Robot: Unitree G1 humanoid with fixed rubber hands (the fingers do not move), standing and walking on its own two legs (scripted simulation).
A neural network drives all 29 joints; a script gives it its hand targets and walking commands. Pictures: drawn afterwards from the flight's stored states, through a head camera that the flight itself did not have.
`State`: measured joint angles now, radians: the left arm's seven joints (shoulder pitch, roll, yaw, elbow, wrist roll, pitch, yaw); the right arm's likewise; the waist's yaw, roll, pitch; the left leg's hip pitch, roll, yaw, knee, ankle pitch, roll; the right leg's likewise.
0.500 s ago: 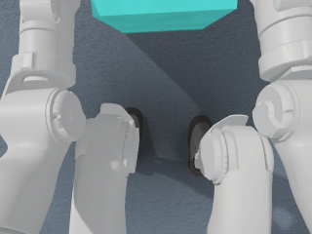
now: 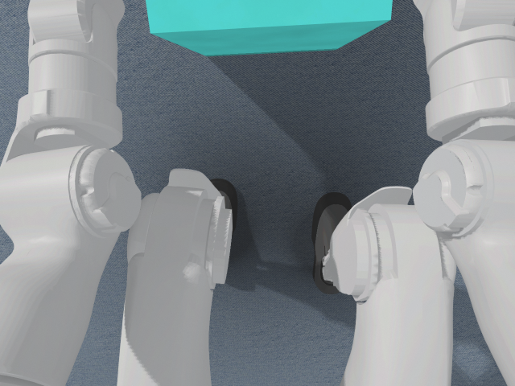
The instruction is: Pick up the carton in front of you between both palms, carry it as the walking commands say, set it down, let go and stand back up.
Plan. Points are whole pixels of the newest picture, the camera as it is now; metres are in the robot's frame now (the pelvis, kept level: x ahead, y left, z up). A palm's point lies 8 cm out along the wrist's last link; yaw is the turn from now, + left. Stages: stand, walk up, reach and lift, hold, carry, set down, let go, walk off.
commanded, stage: set down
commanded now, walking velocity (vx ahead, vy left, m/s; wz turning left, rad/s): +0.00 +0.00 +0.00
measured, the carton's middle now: out of the picture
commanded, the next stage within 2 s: let go in 1.30 s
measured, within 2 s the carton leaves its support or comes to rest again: neither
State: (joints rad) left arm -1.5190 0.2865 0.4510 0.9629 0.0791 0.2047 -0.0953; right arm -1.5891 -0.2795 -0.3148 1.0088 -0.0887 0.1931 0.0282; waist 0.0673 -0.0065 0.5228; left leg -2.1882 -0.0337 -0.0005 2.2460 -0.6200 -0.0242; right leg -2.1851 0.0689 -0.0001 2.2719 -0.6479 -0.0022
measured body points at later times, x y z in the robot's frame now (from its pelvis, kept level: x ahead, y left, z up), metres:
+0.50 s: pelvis +0.00 +0.01 +0.03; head +0.37 +0.02 +0.28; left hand +0.58 +0.23 -0.10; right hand +0.62 -0.14 -0.10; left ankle +0.11 +0.12 -0.33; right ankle +0.10 -0.11 -0.33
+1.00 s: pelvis +0.01 +0.01 +0.16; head +0.37 +0.02 +0.44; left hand +0.58 +0.25 +0.05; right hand +0.62 -0.15 +0.05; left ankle +0.11 +0.12 -0.33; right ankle +0.10 -0.11 -0.33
